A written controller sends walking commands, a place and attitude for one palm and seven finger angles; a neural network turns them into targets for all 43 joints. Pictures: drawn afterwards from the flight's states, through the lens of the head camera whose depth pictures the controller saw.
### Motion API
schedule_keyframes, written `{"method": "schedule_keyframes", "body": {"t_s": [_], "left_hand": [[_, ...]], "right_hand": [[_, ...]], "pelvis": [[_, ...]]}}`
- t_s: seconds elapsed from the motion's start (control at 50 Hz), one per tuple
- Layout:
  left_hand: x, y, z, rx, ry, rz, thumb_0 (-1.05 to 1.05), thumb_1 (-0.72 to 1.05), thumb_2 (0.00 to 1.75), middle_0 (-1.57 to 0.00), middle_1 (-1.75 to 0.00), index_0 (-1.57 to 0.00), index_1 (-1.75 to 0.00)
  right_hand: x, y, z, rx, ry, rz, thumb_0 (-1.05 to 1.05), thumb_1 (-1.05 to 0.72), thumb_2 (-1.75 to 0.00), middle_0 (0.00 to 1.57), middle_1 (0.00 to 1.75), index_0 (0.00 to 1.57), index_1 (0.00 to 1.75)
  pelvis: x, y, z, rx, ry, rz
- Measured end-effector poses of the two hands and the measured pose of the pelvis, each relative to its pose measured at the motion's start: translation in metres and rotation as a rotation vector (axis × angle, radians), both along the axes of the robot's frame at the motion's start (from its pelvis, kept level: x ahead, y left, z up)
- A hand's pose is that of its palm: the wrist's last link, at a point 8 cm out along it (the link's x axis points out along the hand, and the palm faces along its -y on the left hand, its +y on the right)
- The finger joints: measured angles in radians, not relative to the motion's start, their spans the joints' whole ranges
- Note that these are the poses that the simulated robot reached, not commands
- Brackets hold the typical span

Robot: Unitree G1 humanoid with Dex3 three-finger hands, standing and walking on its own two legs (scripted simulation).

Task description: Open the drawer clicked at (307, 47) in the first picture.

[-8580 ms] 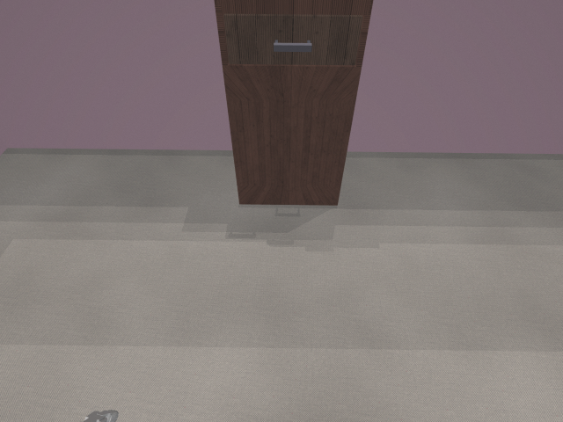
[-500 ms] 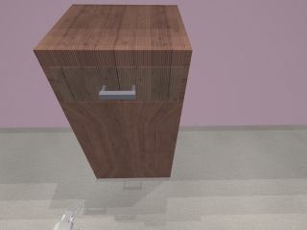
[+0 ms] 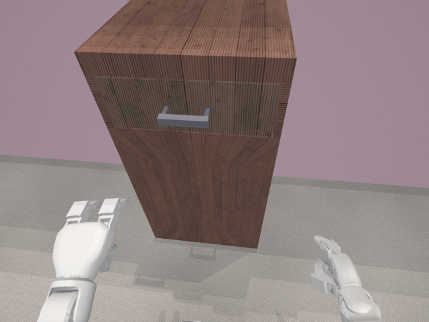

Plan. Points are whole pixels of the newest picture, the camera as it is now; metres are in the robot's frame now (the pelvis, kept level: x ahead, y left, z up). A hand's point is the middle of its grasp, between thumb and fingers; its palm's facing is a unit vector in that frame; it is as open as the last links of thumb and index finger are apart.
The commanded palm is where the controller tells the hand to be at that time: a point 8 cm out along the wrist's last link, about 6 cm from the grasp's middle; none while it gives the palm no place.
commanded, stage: raise the hand with hooked fingers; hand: left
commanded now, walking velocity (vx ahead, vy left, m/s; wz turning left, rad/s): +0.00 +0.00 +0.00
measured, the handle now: (184, 115) +0.56 +0.17 +0.07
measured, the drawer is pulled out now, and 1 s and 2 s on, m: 0.00 0.00 0.00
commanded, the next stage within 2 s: move the hooked fingers above the handle in 1.26 s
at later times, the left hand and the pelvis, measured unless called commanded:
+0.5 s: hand (114, 177) +0.31 +0.24 +0.12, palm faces +0.14 -0.08 -0.99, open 12.8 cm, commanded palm +0.28 +0.24 +0.18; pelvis +0.05 +0.00 +0.03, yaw -2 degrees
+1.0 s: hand (100, 138) +0.34 +0.26 +0.18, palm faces +0.06 -0.06 -1.00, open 13.8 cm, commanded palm +0.30 +0.26 +0.24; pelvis +0.02 +0.02 +0.04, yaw +0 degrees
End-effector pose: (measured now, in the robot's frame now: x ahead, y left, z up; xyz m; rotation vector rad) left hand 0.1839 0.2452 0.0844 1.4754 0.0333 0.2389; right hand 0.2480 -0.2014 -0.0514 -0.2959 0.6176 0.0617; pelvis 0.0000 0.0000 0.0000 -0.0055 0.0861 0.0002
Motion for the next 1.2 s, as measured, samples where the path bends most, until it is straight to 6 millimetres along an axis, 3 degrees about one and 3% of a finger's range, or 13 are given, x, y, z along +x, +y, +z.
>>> {"method": "schedule_keyframes", "body": {"t_s": [0.06, 0.14, 0.22, 0.3, 0.44, 0.64, 0.76, 0.92, 1.12, 1.2], "left_hand": [[0.03, -0.007, 0.019, -0.006, -0.021, 0.005, 0.01, 0.26, 0.63, -0.27, -0.7, -0.27, -0.7], [0.057, -0.017, 0.025, -0.037, 0.07, 0.005, 0.01, 0.18, 0.59, -0.27, -0.75, -0.27, -0.76], [0.067, -0.019, 0.026, -0.044, 0.151, -0.03, 0.01, 0.09, 0.55, -0.28, -0.81, -0.28, -0.82], [0.07, -0.017, 0.04, -0.031, 0.132, -0.062, 0.01, 0.0, 0.51, -0.29, -0.87, -0.29, -0.88], [0.089, -0.008, 0.075, 0.004, 0.008, -0.05, 0.0, -0.17, 0.44, -0.3, -0.98, -0.3, -0.98], [0.124, -0.009, 0.107, -0.006, 0.02, -0.066, 0.0, -0.39, 0.35, -0.32, -1.12, -0.32, -1.13], [0.134, -0.003, 0.134, 0.022, 0.006, -0.082, 0.0, -0.46, 0.32, -0.32, -1.17, -0.32, -1.18], [0.14, 0.012, 0.155, 0.031, 0.036, -0.064, 0.0, -0.49, 0.3, -0.32, -1.19, -0.32, -1.2], [0.12, 0.009, 0.135, 0.017, 0.104, -0.17, 0.0, -0.49, 0.3, -0.32, -1.2, -0.32, -1.2], [0.11, 0.01, 0.138, 0.026, 0.051, -0.198, 0.0, -0.49, 0.3, -0.32, -1.2, -0.32, -1.2]], "right_hand": [[-0.003, 0.009, -0.008, 0.066, 0.038, -0.023, 0.01, -0.91, -0.9, 0.2, 0.3, 0.2, 0.3], [-0.018, 0.01, -0.015, 0.115, 0.123, -0.068, 0.01, -0.9, -0.9, 0.2, 0.3, 0.21, 0.3], [-0.032, -0.004, -0.02, 0.093, 0.198, -0.104, 0.01, -0.9, -0.9, 0.2, 0.3, 0.21, 0.3], [-0.038, -0.026, -0.024, 0.034, 0.255, -0.134, 0.01, -0.9, -0.9, 0.2, 0.3, 0.21, 0.3], [-0.026, -0.046, -0.024, -0.002, 0.265, -0.18, 0.02, -0.91, -0.9, 0.2, 0.3, 0.2, 0.3], [0.002, -0.02, -0.001, 0.059, 0.177, -0.161, 0.01, -0.91, -0.9, 0.2, 0.3, 0.2, 0.3], [0.003, 0.0, 0.004, 0.092, 0.166, -0.125, 0.01, -0.91, -0.9, 0.2, 0.3, 0.2, 0.3], [-0.02, 0.01, -0.003, 0.092, 0.219, -0.106, 0.01, -0.91, -0.9, 0.2, 0.3, 0.2, 0.3], [-0.058, 0.002, -0.013, 0.068, 0.279, -0.132, 0.01, -0.91, -0.9, 0.2, 0.3, 0.2, 0.3], [-0.067, 0.0, -0.015, 0.053, 0.292, -0.132, 0.01, -0.91, -0.9, 0.2, 0.3, 0.2, 0.3]], "pelvis": [[0.008, -0.001, 0.005, 0.007, 0.0, -0.008], [0.022, -0.004, 0.016, 0.025, -0.001, -0.039], [0.035, -0.006, 0.023, 0.031, -0.007, -0.055], [0.043, -0.006, 0.026, 0.026, -0.01, -0.051], [0.047, 0.0, 0.029, 0.023, -0.011, -0.033], [0.045, 0.005, 0.034, 0.021, -0.05, -0.023], [0.039, 0.01, 0.037, 0.016, -0.074, -0.019], [0.027, 0.016, 0.039, 0.01, -0.092, -0.003], [0.015, 0.022, 0.041, 0.006, -0.098, -0.009], [0.01, 0.023, 0.041, 0.004, -0.1, -0.005]]}}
